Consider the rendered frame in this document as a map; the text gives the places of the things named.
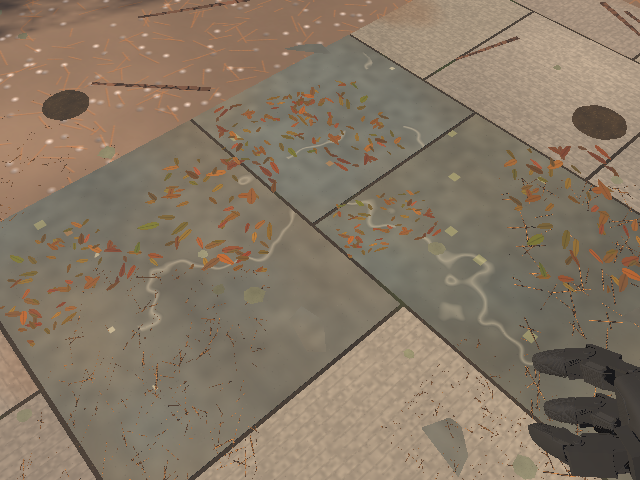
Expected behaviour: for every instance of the robot right hand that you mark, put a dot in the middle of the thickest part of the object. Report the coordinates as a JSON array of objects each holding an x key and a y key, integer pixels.
[{"x": 615, "y": 449}]

